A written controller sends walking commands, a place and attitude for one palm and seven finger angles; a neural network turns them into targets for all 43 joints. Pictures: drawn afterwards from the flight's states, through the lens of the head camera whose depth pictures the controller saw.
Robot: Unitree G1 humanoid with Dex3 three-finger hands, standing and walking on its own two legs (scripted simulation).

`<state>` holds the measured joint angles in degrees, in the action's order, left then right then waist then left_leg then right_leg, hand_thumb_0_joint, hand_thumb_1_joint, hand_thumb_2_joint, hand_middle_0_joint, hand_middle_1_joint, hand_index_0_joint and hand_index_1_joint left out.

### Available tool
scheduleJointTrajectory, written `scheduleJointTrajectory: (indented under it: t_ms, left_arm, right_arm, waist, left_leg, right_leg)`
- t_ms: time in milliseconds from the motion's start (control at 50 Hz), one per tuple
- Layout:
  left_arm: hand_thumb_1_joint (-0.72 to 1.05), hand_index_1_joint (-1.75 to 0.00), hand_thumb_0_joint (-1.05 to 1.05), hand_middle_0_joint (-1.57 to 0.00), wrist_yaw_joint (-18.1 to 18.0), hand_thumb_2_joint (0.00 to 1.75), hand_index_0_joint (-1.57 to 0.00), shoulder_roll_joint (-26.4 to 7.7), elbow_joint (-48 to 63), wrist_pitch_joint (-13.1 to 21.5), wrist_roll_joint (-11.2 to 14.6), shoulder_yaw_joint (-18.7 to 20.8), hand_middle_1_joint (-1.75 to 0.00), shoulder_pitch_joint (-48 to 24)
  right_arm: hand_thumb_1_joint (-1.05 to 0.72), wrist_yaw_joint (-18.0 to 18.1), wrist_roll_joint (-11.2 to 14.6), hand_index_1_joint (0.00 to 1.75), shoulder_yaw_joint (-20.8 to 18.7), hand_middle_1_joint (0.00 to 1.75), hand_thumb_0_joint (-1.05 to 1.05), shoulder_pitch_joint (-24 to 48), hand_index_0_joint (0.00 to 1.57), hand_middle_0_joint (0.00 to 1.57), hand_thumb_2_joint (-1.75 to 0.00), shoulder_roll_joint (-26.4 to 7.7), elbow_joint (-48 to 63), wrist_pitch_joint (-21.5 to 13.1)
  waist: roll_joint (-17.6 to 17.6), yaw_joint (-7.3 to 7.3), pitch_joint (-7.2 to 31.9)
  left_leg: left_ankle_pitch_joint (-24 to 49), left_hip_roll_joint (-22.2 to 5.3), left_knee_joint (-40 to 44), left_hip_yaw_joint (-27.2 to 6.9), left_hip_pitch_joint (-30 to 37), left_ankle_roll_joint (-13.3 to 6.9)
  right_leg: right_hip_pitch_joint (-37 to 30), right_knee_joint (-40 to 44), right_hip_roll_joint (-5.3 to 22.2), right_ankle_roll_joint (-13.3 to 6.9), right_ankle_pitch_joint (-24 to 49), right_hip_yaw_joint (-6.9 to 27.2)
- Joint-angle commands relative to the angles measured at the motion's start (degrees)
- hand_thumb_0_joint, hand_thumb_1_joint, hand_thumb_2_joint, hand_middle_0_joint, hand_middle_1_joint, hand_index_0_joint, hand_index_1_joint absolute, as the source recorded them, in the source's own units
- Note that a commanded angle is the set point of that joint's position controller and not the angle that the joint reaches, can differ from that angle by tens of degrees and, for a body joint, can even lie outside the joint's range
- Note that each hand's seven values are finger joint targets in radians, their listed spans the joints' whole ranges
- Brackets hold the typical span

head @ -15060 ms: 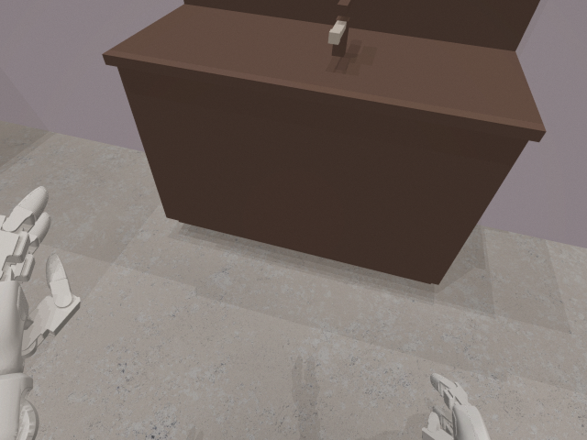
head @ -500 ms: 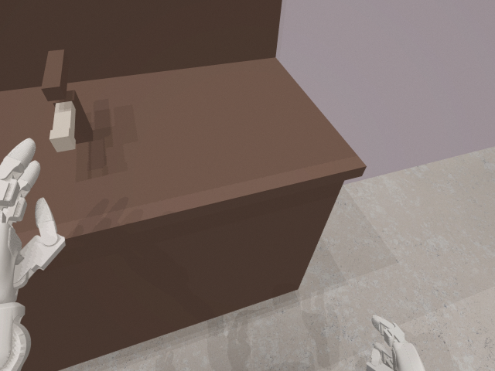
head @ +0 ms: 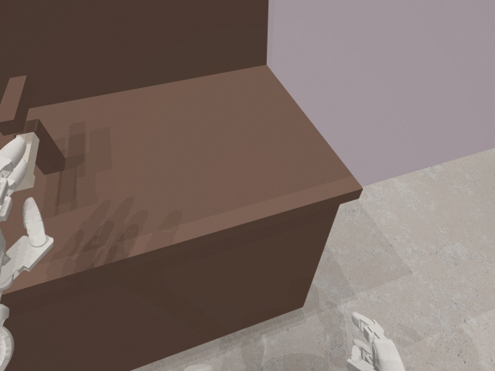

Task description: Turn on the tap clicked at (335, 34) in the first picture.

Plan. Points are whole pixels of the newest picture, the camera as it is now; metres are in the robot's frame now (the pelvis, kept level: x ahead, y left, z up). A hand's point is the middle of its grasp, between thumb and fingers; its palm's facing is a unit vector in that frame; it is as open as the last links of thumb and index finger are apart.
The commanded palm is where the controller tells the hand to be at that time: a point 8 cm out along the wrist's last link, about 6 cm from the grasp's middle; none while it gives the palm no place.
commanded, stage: come to a stop and stand still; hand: left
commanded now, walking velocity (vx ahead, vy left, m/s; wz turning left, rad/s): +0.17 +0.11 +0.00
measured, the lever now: (19, 178) +0.34 +0.38 +0.14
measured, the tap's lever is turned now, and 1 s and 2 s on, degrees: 0 0 0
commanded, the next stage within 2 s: none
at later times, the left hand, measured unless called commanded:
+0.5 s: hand (58, 195) +0.27 +0.25 +0.20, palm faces +0.42 -0.80 -0.43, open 7.4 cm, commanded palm +0.21 +0.29 +0.20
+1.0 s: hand (19, 223) +0.24 +0.30 +0.18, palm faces +0.37 -0.86 -0.36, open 7.4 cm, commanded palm +0.18 +0.32 +0.20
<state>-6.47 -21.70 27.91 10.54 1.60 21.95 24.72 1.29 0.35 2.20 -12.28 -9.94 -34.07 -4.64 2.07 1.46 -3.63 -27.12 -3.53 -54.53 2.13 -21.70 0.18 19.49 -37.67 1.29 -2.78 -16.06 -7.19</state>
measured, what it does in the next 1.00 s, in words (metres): steps on the spot: left foot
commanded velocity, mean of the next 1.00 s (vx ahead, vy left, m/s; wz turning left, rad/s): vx -0.07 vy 0.00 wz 0.00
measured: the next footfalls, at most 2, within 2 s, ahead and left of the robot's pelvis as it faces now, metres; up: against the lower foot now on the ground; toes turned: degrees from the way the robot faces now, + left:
left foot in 0.24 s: +0.13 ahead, +0.12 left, +0.00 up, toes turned +2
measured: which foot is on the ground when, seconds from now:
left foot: up 0.00-0.22, down 0.24-1.00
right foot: down 0.00-1.00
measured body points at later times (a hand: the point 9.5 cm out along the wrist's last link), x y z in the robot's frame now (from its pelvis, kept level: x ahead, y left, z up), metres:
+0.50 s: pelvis +0.05 +0.01 +0.01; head +0.07 +0.00 +0.46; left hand +0.24 +0.29 +0.22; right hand +0.25 -0.19 -0.06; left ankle +0.09 +0.12 -0.72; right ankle +0.05 -0.08 -0.72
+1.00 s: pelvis +0.01 +0.04 +0.02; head +0.02 +0.08 +0.46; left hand +0.21 +0.34 +0.20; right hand +0.16 -0.21 -0.04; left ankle +0.09 +0.11 -0.72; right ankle +0.04 -0.08 -0.72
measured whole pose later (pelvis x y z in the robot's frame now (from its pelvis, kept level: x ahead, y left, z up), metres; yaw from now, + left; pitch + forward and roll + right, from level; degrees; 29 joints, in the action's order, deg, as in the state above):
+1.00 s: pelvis +0.01 +0.04 +0.02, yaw -2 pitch -3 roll -3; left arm -6.1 -23.8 26.4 12.6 2.5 22.1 23.3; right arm 2.8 0.6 -0.1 -14.4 -12.5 -32.8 -7.3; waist -2.5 0.8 -3.5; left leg -9.5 -0.1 -29.5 2.2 -17.5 -3.5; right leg 13.4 -28.6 -2.0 -0.4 -17.9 -1.6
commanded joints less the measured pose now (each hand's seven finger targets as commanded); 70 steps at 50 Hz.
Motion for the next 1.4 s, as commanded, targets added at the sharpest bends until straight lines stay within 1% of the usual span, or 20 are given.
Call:
scheduleJointTrajectory:
  t_ms: [0, 80, 180, 200, 240, 280, 320, 420, 500, 540, 560, 580, 620, 660, 760, 840, 960, 1080, 1200, 1380]
  left_arm:
    - [0.9, -0.3, 0.0, -0.2, -1.6, 0.9, -0.2, -9.3, 7.1, 2.6, -0.2, 6.0, -0.3, -5.3]
    - [0.9, -0.3, 0.0, -0.2, -2.9, 0.9, -0.2, -9.0, 11.8, 4.4, -0.3, 5.5, -0.3, -5.7]
    - [0.9, -0.3, 0.0, -0.2, -4.6, 0.9, -0.2, -10.1, 19.4, 4.5, 0.5, 6.7, -0.3, -4.8]
    - [0.9, -0.3, 0.0, -0.2, -4.7, 0.9, -0.2, -10.3, 20.1, 4.6, 0.6, 7.2, -0.3, -3.9]
    - [0.9, -0.3, 0.0, -0.2, -4.7, 0.9, -0.2, -10.1, 20.5, 4.7, 0.7, 7.7, -0.3, -0.7]
    - [0.9, -0.3, 0.0, -0.2, -3.9, 0.9, -0.2, -9.9, 16.4, 4.5, 0.5, 8.1, -0.3, 1.7]
    - [0.9, -0.3, 0.0, -0.2, -3.1, 0.9, -0.2, -10.2, 15.6, 4.0, 0.6, 8.2, -0.3, -0.2]
    - [0.9, -0.3, 0.0, -0.2, -2.4, 0.9, -0.2, -7.8, 12.1, 2.3, 1.0, 6.0, -0.3, 0.8]
    - [0.9, -0.3, 0.0, -0.2, -1.8, 0.9, -0.2, -6.4, 9.9, 0.5, 2.0, 3.7, -0.3, -0.6]
    - [0.9, -0.3, 0.0, -0.2, -2.3, 0.9, -0.2, -7.4, 9.7, 0.0, 2.1, 3.8, -0.3, -2.3]
    - [0.9, -0.3, 0.0, -0.2, -1.2, 0.9, -0.2, -49.9, 18.3, 5.5, -5.7, 34.6, -0.3, -56.9]
    - [0.9, -0.3, 0.0, -0.2, 1.7, 0.9, -0.2, -18.6, -12.4, 3.7, -1.7, 14.0, -0.3, -27.0]
    - [0.9, -0.3, 0.0, -0.2, 0.9, 0.9, -0.2, -3.9, -8.2, 2.6, 1.5, 2.0, -0.3, -9.9]
    - [0.9, -0.3, 0.0, -0.2, 0.8, 0.9, -0.2, -5.4, 3.3, 4.0, 1.4, 0.3, -0.3, -13.7]
    - [0.9, -0.3, 0.0, -0.2, -0.5, 0.9, -0.2, -9.4, 14.3, 4.5, 1.2, 2.9, -0.3, -6.2]
    - [0.9, -0.3, 0.0, -0.2, -1.7, 0.9, -0.2, -13.4, 13.8, 5.2, 2.0, 9.4, -0.3, -3.9]
    - [0.9, -0.3, 0.0, -0.2, -0.8, 0.9, -0.2, -9.6, 9.5, 6.4, 0.2, 6.1, -0.3, -12.2]
    - [0.9, -0.3, 0.0, -0.2, 0.4, 0.9, -0.2, -5.9, 10.9, 5.7, -1.0, 1.0, -0.3, -7.9]
    - [0.9, -0.3, 0.0, -0.2, -0.1, 0.9, -0.2, -8.9, 9.9, 5.3, -1.1, 5.4, -0.3, -7.0]
    - [0.9, -0.3, 0.0, -0.2, 0.2, 0.9, -0.2, -5.6, 8.8, 4.7, -1.3, 1.7, -0.3, -10.0]
  right_arm:
    - [-0.9, 0.5, 0.1, 0.3, -3.5, 0.3, 0.0, 5.0, 0.2, 0.2, -0.9, -7.4, 7.7, -2.7]
    - [-0.9, 0.9, -0.8, 0.3, -2.9, 0.3, 0.0, 6.6, 0.2, 0.2, -0.9, -6.7, 7.7, -2.9]
    - [-0.9, 1.7, -0.7, 0.3, -4.3, 0.3, 0.0, 6.1, 0.2, 0.2, -0.9, -6.8, 9.3, -4.6]
    - [-0.9, 1.9, -0.5, 0.3, -4.7, 0.3, 0.0, 5.8, 0.2, 0.2, -0.9, -7.4, 9.6, -4.4]
    - [-0.9, 2.1, 0.1, 0.3, -5.4, 0.3, 0.0, 5.9, 0.2, 0.2, -0.9, -8.9, 10.5, -4.3]
    - [-0.9, 1.4, -0.2, 0.3, -5.3, 0.3, 0.0, 5.2, 0.2, 0.2, -0.9, -8.0, 10.7, -4.3]
    - [-0.9, 1.1, -0.9, 0.3, -4.9, 0.3, 0.0, 5.1, 0.2, 0.2, -0.9, -7.7, 9.8, -4.6]
    - [-0.9, 0.6, -0.1, 0.3, -4.1, 0.3, 0.0, 4.6, 0.2, 0.2, -0.9, -8.3, 10.3, -4.2]
    - [-0.9, 1.0, 0.3, 0.3, -3.7, 0.3, 0.0, 5.1, 0.2, 0.2, -0.9, -7.3, 10.5, -3.5]
    - [-0.9, 1.6, 0.1, 0.3, -3.0, 0.3, 0.0, 5.6, 0.2, 0.2, -0.9, -6.8, 9.5, -3.1]
    - [-0.9, 2.3, -2.4, 0.3, -5.9, 0.3, 0.0, 0.9, 0.2, 0.2, -0.9, -8.7, 7.6, -6.7]
    - [-0.9, 2.4, -0.9, 0.3, -4.2, 0.3, 0.0, 3.5, 0.2, 0.2, -0.9, -4.6, 5.4, -6.5]
    - [-0.9, 1.0, 1.4, 0.3, -5.3, 0.3, 0.0, 4.5, 0.2, 0.2, -0.9, -7.3, 9.1, -6.1]
    - [-0.9, -0.2, 1.1, 0.3, -5.3, 0.3, 0.0, 4.3, 0.2, 0.2, -0.9, -8.5, 9.5, -5.9]
    - [-0.9, -0.8, 0.7, 0.3, -4.6, 0.3, 0.0, 6.9, 0.2, 0.2, -0.9, -8.2, 11.9, -6.2]
    - [-0.9, 1.2, 0.1, 0.3, -4.2, 0.3, 0.0, 6.8, 0.2, 0.2, -0.9, -8.1, 11.1, -5.0]
    - [-0.9, 1.3, 0.5, 0.3, -4.5, 0.3, 0.0, 5.3, 0.2, 0.2, -0.9, -9.2, 10.7, -6.4]
    - [-0.9, -0.6, 0.2, 0.3, -5.1, 0.3, 0.0, 3.9, 0.2, 0.2, -0.9, -9.6, 10.2, -7.9]
    - [-0.9, -0.5, -0.3, 0.3, -4.9, 0.3, 0.0, 4.5, 0.2, 0.2, -0.9, -8.6, 9.4, -6.7]
    - [-0.9, -0.4, 0.2, 0.3, -4.4, 0.3, 0.0, 4.7, 0.2, 0.2, -0.9, -8.6, 8.4, -7.2]
  waist:
    - [-7.5, -0.49, 3.8]
    - [-4.8, -0.45, 8.4]
    - [-4.8, -0.2, 11.8]
    - [-2.7, -0.35, 12.7]
    - [8.2, 0.36, 15.3]
    - [11.4, 0.16, 12.9]
    - [13.0, -0.61, 11.7]
    - [5.3, -0.87, 11.5]
    - [-7.8, -0.99, 10.3]
    - [-7.2, -1.14, 10.2]
    - [-18.3, 1.33, -1.7]
    - [-14.9, 1.29, 11.6]
    - [1.8, 1.51, 12.0]
    - [6.4, 1.27, 14.9]
    - [-9.7, 0.89, 9.4]
    - [-4.3, -0.49, 4.9]
    - [11.5, -0.16, 3.6]
    - [6.3, -0.26, 6.4]
    - [1.7, -0.05, 6.1]
    - [4.8, -0.46, 5.4]
  left_leg:
    - [4.1, -1.5, -15.5, -3.0, -17.8, 0.8]
    - [8.8, -0.3, 4.8, 1.1, -6.1, 0.8]
    - [20.5, 3.4, 23.9, 3.9, 8.6, 0.6]
    - [26.4, 2.3, 27.1, 2.3, 11.8, 0.3]
    - [46.7, -8.2, 28.1, -9.5, 18.9, -4.2]
    - [60.0, -11.3, 30.3, -12.3, 19.4, -6.0]
    - [58.2, -11.4, 31.8, -11.1, 19.1, -4.0]
    - [42.9, -9.3, 29.1, -5.5, 13.3, -2.6]
    - [19.4, -0.9, 23.2, -0.7, 8.5, 0.9]
    - [16.0, 0.2, 22.4, -1.2, 9.0, 0.8]
    - [17.9, 2.6, 22.4, 5.5, 2.4, 0.6]
    - [22.8, 5.9, 25.7, -0.3, 8.0, -1.4]
    - [29.9, 0.3, 27.8, 1.6, 16.3, -1.8]
    - [32.4, -2.1, 27.0, -1.6, 15.7, -3.4]
    - [12.1, 1.5, 24.9, -2.2, 9.3, -2.1]
    - [6.9, 1.7, 25.5, -3.7, 11.3, -1.6]
    - [-11.3, -5.7, 44.3, -14.4, -4.8, -4.7]
    - [-12.5, -5.2, 45.2, -13.8, -1.6, -2.8]
    - [-10.8, -3.8, 44.0, -11.2, -1.0, -0.9]
    - [-9.4, -4.1, 44.2, -10.5, 4.6, -1.2]
  right_leg:
    - [-11.7, 23.4, 18.6, -9.1, -7.3, 28.4]
    - [-12.4, 17.7, 14.4, -6.0, 20.9, 12.5]
    - [-12.8, 10.4, 12.4, -2.5, 27.8, 9.8]
    - [-12.5, 7.3, 10.4, -0.7, 27.3, 8.3]
    - [-4.9, -1.6, 3.1, 2.9, 9.5, 4.3]
    - [-0.5, -3.0, -0.9, 2.4, -8.9, 4.9]
    - [-0.5, -3.3, -0.9, 2.3, -9.8, 4.7]
    - [-9.9, 13.2, -0.9, 2.7, 6.5, 5.3]
    - [-8.2, 18.8, 6.2, -0.4, 17.7, 15.5]
    - [-6.7, 19.9, 8.6, -1.6, 16.4, 17.4]
    - [-1.4, 25.6, 5.2, 5.8, 34.8, 15.3]
    - [-8.3, 16.3, 7.8, 0.8, 34.7, 16.4]
    - [-10.4, 12.1, 6.5, 3.6, 36.8, 15.2]
    - [-10.5, 11.3, 4.7, 5.7, 22.9, 13.0]
    - [-5.7, 21.3, 6.5, 2.7, -3.0, 16.3]
    - [3.6, 24.0, 7.2, -1.0, -18.8, 16.2]
    - [-13.3, 5.2, -2.9, 1.9, -5.9, 7.1]
    - [-14.7, 8.7, -3.6, 1.9, -4.3, 6.4]
    - [-15.4, 11.9, -3.6, 1.6, -3.8, 6.5]
    - [-11.6, 14.8, -3.0, 1.7, -2.9, 8.0]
